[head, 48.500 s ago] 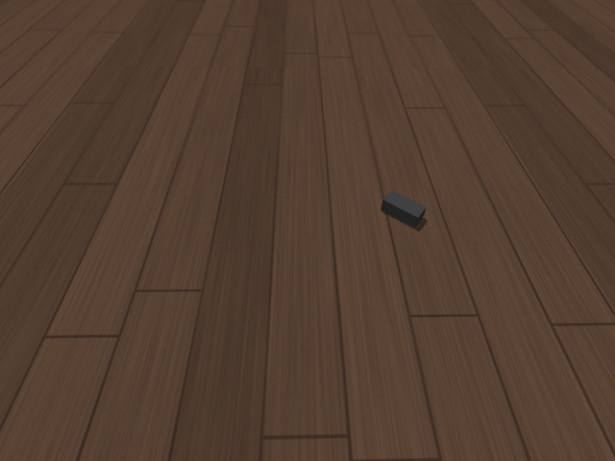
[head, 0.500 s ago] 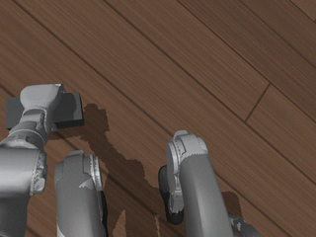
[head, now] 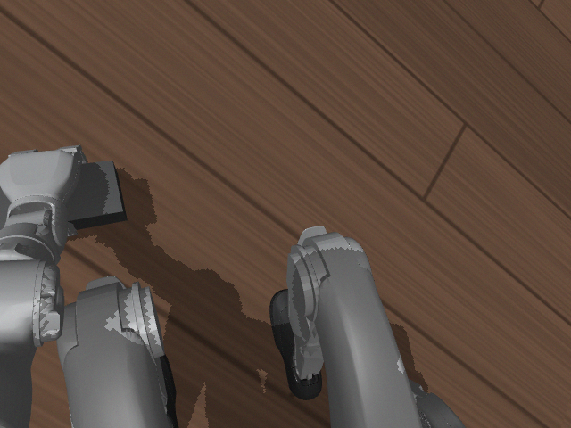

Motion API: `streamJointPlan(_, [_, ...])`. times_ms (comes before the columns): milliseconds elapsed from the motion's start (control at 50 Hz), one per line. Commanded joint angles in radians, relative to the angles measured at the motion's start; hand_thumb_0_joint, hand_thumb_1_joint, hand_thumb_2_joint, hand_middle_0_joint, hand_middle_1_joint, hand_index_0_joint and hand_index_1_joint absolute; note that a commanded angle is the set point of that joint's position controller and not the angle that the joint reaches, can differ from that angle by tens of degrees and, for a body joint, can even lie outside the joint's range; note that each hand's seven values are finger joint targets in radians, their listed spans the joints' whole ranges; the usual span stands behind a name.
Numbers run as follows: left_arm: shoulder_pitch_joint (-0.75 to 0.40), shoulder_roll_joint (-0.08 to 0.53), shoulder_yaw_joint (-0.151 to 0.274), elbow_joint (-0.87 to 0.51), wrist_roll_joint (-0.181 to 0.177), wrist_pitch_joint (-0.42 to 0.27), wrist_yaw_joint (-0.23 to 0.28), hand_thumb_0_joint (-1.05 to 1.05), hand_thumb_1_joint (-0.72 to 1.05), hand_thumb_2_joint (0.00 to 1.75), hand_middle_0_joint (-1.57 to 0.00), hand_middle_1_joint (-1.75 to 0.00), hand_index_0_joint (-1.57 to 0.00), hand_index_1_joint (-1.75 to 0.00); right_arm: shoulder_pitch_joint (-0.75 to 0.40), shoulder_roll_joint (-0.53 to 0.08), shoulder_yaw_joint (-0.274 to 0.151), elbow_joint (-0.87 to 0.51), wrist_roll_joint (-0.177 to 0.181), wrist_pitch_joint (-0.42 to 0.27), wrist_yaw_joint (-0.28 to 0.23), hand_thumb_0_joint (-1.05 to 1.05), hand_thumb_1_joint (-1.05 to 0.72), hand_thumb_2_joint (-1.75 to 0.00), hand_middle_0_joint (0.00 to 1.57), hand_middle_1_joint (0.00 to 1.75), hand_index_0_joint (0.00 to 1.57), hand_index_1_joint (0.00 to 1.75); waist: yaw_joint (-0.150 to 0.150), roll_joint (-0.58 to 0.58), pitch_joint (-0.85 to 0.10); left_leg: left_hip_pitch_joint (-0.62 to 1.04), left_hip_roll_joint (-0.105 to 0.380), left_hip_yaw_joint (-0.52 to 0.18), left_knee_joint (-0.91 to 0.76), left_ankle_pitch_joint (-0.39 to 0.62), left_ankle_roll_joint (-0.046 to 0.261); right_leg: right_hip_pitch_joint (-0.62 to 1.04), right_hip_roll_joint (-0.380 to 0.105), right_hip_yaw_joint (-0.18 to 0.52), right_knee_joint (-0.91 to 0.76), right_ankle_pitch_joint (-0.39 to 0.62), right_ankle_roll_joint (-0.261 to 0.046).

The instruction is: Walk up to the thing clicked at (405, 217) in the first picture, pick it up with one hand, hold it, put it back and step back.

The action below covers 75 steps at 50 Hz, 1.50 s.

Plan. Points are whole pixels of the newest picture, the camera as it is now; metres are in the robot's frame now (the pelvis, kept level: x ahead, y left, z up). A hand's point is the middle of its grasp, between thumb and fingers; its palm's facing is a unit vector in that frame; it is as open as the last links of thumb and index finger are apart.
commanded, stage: rest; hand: left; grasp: from above
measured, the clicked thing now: (56, 201) +0.45 +0.23 -0.24
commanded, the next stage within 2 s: open in 0.80 s
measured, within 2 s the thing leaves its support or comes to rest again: neither
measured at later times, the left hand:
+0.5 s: hand (65, 201) +0.45 +0.22 -0.25, palm faces -0.46 -0.09 -0.88, open 11.3 cm
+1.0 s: hand (64, 202) +0.45 +0.22 -0.25, palm faces -0.46 -0.10 -0.88, open 11.3 cm
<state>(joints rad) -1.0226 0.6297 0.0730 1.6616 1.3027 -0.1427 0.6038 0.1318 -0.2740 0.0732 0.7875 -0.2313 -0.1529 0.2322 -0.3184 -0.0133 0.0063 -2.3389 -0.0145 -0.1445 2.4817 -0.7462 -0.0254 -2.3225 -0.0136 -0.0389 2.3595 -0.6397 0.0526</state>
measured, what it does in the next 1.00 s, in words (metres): stands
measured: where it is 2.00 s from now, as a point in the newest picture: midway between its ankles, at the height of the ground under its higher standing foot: (233, 392)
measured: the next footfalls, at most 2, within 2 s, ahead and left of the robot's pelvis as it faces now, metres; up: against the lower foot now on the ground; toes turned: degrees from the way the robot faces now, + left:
none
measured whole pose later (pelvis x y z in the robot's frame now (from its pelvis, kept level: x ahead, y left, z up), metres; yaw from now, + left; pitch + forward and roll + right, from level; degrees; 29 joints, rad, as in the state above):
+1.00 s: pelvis -0.01 +0.01 -0.01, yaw -4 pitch +28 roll -13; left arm -1.08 0.81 0.09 1.86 1.34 -0.19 0.72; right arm 0.12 -0.34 0.20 0.76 -0.29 -0.28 0.35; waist -0.40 -0.08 0.12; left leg -2.34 -0.02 -0.22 2.56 -0.73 -0.01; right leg -2.28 0.01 -0.10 2.36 -0.60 0.07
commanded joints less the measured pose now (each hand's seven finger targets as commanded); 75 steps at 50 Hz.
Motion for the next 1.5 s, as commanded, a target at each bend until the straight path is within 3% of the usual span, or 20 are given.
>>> streamJointPlan(0, [-0.328,0.194,0.005,-0.073,-0.016,-0.009,0.046,0.0,0.56,1.08,-0.95,-0.83,-0.94,-0.85,0.239,-0.273,-0.054,0.013,-0.009,-0.015,0.014,0.0,-0.89,-0.89,0.2,0.3,0.2,0.3,-0.042,0.302,-0.68,0.437,-0.013,0.116,-0.236,0.226,0.051,0.423,0.043,-0.137,-0.185,0.227,-0.077])
streamJointPlan(40, [-0.358,0.229,0.026,-0.107,-0.011,-0.021,0.047,0.0,0.57,1.06,-0.95,-0.83,-0.94,-0.84,0.257,-0.29,-0.053,0.008,-0.013,-0.025,0.019,0.0,-0.89,-0.89,0.2,0.3,0.2,0.3,-0.058,0.32,-0.681,0.461,-0.012,0.114,-0.228,0.253,0.048,0.43,0.042,-0.143,-0.187,0.251,-0.074])
streamJointPlan(80, [-0.313,0.261,0.051,-0.11,-0.017,-0.028,0.062,0.0,0.57,1.09,-0.96,-0.82,-0.94,-0.84,0.248,-0.299,-0.052,0.004,-0.009,-0.021,0.022,0.0,-0.89,-0.89,0.2,0.3,0.2,0.3,-0.033,0.32,-0.722,0.456,-0.011,0.105,-0.237,0.269,0.046,0.473,0.045,-0.145,-0.181,0.263,-0.075])
streamJointPlan(160, [-0.325,0.277,0.065,-0.105,0.005,-0.041,0.079,0.0,0.58,1.05,-0.95,-0.84,-0.94,-0.85,0.244,-0.301,-0.044,-0.011,-0.018,-0.029,0.037,0.0,-0.89,-0.89,0.2,0.3,0.2,0.3,-0.056,0.346,-0.706,0.461,-0.008,0.105,-0.221,0.282,0.043,0.464,0.048,-0.154,-0.163,0.283,-0.074])
streamJointPlan(260, [-0.335,0.282,0.051,-0.092,0.013,-0.051,0.103,0.0,0.58,1.05,-0.95,-0.82,-0.94,-0.83,0.231,-0.309,-0.03,-0.006,-0.023,-0.039,0.052,0.0,-0.89,-0.9,0.2,0.3,0.2,0.3,-0.064,0.368,-0.676,0.46,-0.005,0.095,-0.218,0.248,0.04,0.446,0.055,-0.163,-0.166,0.255,-0.077])
streamJointPlan(340, [-0.354,0.262,0.024,-0.059,0.017,-0.05,0.114,0.0,0.59,1.01,-0.95,-0.82,-0.94,-0.83,0.236,-0.312,-0.019,0.011,-0.036,-0.059,0.067,0.0,-0.89,-0.9,0.2,0.3,0.2,0.3,-0.096,0.37,-0.633,0.445,-0.006,0.099,-0.196,0.217,0.042,0.432,0.059,-0.165,-0.175,0.239,-0.073])
streamJointPlan(420, [-0.327,0.304,0.062,-0.048,0.011,-0.045,0.142,0.0,0.57,1.03,-0.94,-0.83,-0.93,-0.83,0.218,-0.336,-0.021,-0.001,-0.038,-0.067,0.075,0.0,-0.89,-0.9,0.2,0.3,0.2,0.3,-0.082,0.39,-0.64,0.472,-0.001,0.078,-0.218,0.246,0.032,0.425,0.058,-0.184,-0.16,0.255,-0.076])
streamJointPlan(480, [-0.361,0.25,0.005,0.007,0.018,-0.045,0.138,0.0,0.56,1.01,-0.92,-0.84,-0.92,-0.84,0.217,-0.331,-0.01,0.014,-0.04,-0.078,0.086,0.0,-0.89,-0.9,0.2,0.3,0.2,0.3,-0.116,0.374,-0.581,0.443,0.001,0.072,-0.208,0.2,0.036,0.392,0.065,-0.189,-0.166,0.223,-0.075])
streamJointPlan(500, [-0.376,0.295,0.048,-0.016,0.012,-0.047,0.139,0.0,0.57,1.01,-0.93,-0.83,-0.93,-0.83,0.221,-0.349,-0.016,-0.005,-0.044,-0.085,0.088,0.0,-0.89,-0.9,0.2,0.3,0.2,0.3,-0.125,0.368,-0.595,0.461,0.001,0.07,-0.198,0.24,0.036,0.408,0.058,-0.192,-0.163,0.26,-0.07])
streamJointPlan(560, [-0.344,0.322,0.065,0.037,0.023,-0.041,0.143,0.0,0.56,1.03,-0.93,-0.83,-0.93,-0.84,0.229,-0.363,-0.01,0.005,-0.046,-0.091,0.094,0.0,-0.9,-0.9,0.2,0.3,0.2,0.3,-0.124,0.371,-0.574,0.46,0.003,0.064,-0.202,0.261,0.032,0.418,0.056,-0.195,-0.156,0.274,-0.07])
streamJointPlan(660, [-0.37,0.302,0.028,0.055,0.026,-0.053,0.149,0.0,0.54,0.99,-0.91,-0.85,-0.91,-0.84,0.202,-0.361,0.008,-0.011,-0.048,-0.104,0.105,0.0,-0.9,-0.9,0.2,0.3,0.2,0.3,-0.134,0.359,-0.558,0.425,0.002,0.064,-0.197,0.213,0.038,0.442,0.067,-0.194,-0.176,0.242,-0.071])
streamJointPlan(740, [-0.372,0.32,0.026,0.079,0.03,-0.056,0.148,0.0,0.56,0.98,-0.92,-0.83,-0.92,-0.83,0.199,-0.375,0.014,-0.012,-0.051,-0.117,0.107,0.0,-0.9,-0.9,0.2,0.3,0.2,0.3,-0.146,0.35,-0.535,0.429,0.004,0.055,-0.191,0.196,0.038,0.418,0.064,-0.201,-0.171,0.225,-0.067])
streamJointPlan(760, [-0.367,0.359,0.05,0.082,0.033,-0.056,0.155,0.0,0.56,0.98,-0.92,-0.84,-0.92,-0.83,0.203,-0.373,0.026,-0.004,-0.054,-0.116,0.106,0.0,-0.9,-0.9,0.2,0.3,0.2,0.3,-0.142,0.357,-0.538,0.422,0.005,0.049,-0.202,0.193,0.037,0.427,0.065,-0.205,-0.177,0.217,-0.067])
streamJointPlan(820, [-0.364,0.337,0.026,0.093,0.036,-0.054,0.158,0.0,0.55,0.97,-0.9,-0.84,-0.9,-0.83,0.179,-0.373,0.033,-0.006,-0.054,-0.123,0.107,0.0,-0.9,-0.9,0.2,0.3,0.2,0.3,-0.141,0.36,-0.494,0.408,0.006,0.041,-0.213,0.161,0.034,0.4,0.064,-0.208,-0.173,0.189,-0.069])
streamJointPlan(840, [-0.367,0.301,-0.01,0.098,0.033,-0.053,0.153,0.0,0.54,0.94,-0.89,-0.84,-0.9,-0.83,0.174,-0.379,0.027,-0.012,-0.057,-0.124,0.11,0.0,-0.9,-0.9,0.2,0.3,0.2,0.3,-0.15,0.366,-0.487,0.411,0.008,0.041,-0.21,0.146,0.035,0.393,0.071,-0.207,-0.178,0.178,-0.071])
streamJointPlan(860, [-0.366,0.337,0.019,0.105,0.032,-0.056,0.158,0.0,0.54,0.93,-0.89,-0.83,-0.9,-0.82,0.183,-0.381,0.037,-0.02,-0.063,-0.126,0.111,0.0,-0.9,-0.9,0.2,0.3,0.2,0.3,-0.158,0.346,-0.494,0.408,0.007,0.038,-0.207,0.151,0.037,0.409,0.07,-0.214,-0.18,0.188,-0.067])
streamJointPlan(1040, [-0.382,0.329,-0.008,0.084,0.031,-0.042,0.164,0.0,-0.08,0.9,-0.42,-0.86,-0.43,-0.86,0.164,-0.392,0.049,-0.03,-0.057,-0.144,0.118,0.0,-0.89,-0.9,0.2,0.3,0.2,0.3,-0.16,0.362,-0.474,0.419,0.012,0.021,-0.211,0.154,0.032,0.388,0.067,-0.216,-0.172,0.196,-0.068])
streamJointPlan(1380, [-0.367,0.357,0.015,0.059,-0.004,-0.03,0.164,0.0,-0.4,1.05,-0.17,-1.03,-0.16,-1.04,0.174,-0.403,0.053,-0.024,-0.044,-0.177,0.144,0.0,-0.89,-0.9,0.2,0.3,0.2,0.3,-0.154,0.391,-0.497,0.447,0.016,0.013,-0.211,0.198,0.026,0.418,0.065,-0.219,-0.172,0.236,-0.067])
streamJointPlan(1420, [-0.367,0.336,-0.009,0.058,-0.01,-0.032,0.153,0.0,-0.4,1.06,-0.17,-1.04,-0.17,-1.05,0.169,-0.411,0.046,-0.027,-0.044,-0.178,0.146,0.0,-0.9,-0.9,0.2,0.3,0.2,0.3,-0.16,0.404,-0.499,0.455,0.018,0.019,-0.208,0.197,0.028,0.43,0.072,-0.215,-0.176,0.238,-0.067])
streamJointPlan(1480, [-0.356,0.377,0.031,0.044,-0.006,-0.034,0.159,0.0,-0.43,1.08,-0.14,-1.08,-0.14,-1.08,0.195,-0.411,0.043,-0.018,-0.04,-0.169,0.143,0.0,-0.9,-0.9,0.2,0.3,0.2,0.3,-0.145,0.41,-0.542,0.464,0.017,0.022,-0.211,0.241,0.026,0.469,0.072,-0.211,-0.177,0.274,-0.07])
